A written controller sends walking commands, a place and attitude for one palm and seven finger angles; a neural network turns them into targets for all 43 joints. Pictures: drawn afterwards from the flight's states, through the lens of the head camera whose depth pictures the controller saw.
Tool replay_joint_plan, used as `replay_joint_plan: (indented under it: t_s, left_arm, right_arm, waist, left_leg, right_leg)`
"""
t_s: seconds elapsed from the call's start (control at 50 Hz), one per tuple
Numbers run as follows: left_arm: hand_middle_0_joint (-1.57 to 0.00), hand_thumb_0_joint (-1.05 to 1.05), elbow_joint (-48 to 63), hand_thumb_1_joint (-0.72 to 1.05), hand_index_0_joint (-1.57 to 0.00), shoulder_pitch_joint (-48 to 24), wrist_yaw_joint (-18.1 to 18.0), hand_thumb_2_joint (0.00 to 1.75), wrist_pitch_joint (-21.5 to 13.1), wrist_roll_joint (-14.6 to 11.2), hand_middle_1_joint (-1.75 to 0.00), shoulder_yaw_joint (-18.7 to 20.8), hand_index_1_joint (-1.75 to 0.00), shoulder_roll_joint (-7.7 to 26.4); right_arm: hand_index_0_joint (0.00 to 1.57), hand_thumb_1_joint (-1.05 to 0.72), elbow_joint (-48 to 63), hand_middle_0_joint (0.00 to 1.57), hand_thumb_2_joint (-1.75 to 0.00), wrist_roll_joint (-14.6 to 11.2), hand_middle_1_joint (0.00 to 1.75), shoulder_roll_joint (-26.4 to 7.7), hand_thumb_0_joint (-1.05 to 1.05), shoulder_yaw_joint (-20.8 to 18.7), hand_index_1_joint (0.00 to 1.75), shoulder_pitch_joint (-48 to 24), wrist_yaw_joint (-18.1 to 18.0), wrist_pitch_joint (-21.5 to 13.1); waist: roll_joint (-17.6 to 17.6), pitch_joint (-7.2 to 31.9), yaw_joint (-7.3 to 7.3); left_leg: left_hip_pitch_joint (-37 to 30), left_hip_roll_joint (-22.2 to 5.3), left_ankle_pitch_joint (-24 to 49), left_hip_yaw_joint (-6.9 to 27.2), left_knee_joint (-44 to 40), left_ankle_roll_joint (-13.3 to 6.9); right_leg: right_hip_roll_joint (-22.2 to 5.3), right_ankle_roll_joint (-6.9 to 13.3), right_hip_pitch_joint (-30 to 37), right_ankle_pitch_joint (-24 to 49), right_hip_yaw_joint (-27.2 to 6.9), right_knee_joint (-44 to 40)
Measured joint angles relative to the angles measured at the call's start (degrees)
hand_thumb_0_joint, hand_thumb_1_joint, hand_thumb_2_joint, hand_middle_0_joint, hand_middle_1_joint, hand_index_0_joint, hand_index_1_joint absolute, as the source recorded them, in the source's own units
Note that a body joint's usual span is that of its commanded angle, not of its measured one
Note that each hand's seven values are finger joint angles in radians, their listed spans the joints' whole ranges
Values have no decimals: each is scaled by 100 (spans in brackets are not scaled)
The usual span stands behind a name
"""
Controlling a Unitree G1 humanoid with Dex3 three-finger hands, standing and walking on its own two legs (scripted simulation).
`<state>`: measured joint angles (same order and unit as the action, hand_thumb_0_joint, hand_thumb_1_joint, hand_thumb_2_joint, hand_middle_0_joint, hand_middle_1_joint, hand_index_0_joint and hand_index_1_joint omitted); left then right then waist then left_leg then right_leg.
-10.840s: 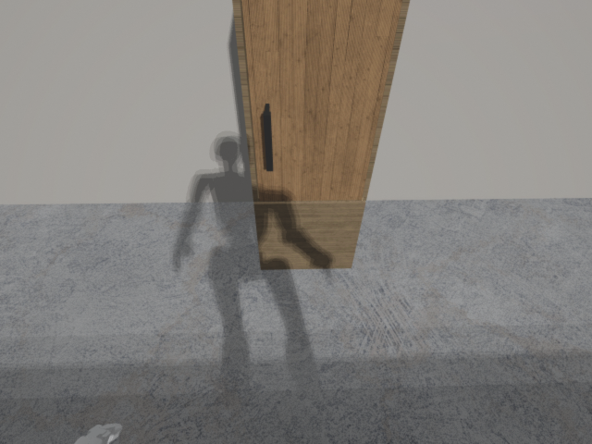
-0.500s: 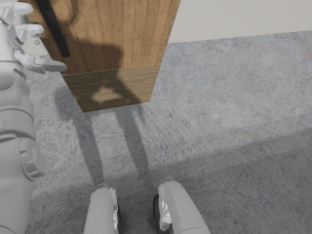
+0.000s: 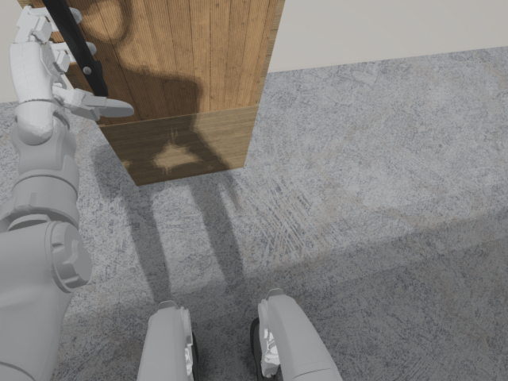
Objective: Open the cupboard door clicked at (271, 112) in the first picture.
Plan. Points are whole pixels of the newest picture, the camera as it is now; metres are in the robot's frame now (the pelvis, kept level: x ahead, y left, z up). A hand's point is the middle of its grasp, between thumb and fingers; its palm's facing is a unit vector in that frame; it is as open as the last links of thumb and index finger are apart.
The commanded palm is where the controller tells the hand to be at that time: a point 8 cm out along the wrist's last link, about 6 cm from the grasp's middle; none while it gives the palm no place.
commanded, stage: slide the fingers in behind the handle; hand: left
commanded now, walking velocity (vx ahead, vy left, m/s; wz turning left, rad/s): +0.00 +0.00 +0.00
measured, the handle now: (79, 39) +0.60 +0.19 +0.06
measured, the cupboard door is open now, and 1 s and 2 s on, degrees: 0 0 5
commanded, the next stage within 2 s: close the thumb around the handle in 0.76 s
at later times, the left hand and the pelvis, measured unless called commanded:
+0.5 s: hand (105, 68) +0.56 +0.16 +0.05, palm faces +0.12 -0.99 -0.01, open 14.0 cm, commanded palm +0.53 +0.20 +0.04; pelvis +0.00 +0.00 +0.00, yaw +0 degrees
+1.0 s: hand (99, 69) +0.55 +0.16 +0.05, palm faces +0.13 -0.99 -0.01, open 13.5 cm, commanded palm +0.53 +0.19 +0.04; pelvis +0.00 +0.01 +0.00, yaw +0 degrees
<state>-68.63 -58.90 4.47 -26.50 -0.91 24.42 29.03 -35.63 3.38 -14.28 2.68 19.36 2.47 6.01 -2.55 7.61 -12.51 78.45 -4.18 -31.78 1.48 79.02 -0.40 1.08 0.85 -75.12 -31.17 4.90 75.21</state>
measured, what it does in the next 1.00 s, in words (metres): stands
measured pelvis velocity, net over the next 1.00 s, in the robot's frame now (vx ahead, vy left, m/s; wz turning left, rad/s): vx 0.00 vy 0.01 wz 0.00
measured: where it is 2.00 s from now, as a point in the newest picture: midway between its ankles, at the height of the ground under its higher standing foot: (227, 373)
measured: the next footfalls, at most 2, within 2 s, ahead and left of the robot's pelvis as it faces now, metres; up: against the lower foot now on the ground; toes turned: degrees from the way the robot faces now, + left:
none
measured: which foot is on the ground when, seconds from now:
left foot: down 0.00-1.00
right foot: down 0.00-1.00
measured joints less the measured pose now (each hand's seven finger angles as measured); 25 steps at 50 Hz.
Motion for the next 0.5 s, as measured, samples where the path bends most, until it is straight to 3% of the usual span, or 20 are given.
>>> replay_joint_plan:
  t_s: [0.5]
  left_arm:
    - [-30,-1,-94,-50,-30,-82,-440,30,-132,192,-120,-109,-121,-282]
  right_arm:
    - [20,-91,-15,20,-90,63,30,17,0,-41,30,17,89,-25]
  waist:
    - [-34,64,-57]
  left_leg:
    - [21,13,-16,-47,22,-23]
  right_leg:
    - [-10,-25,-44,-11,-54,39]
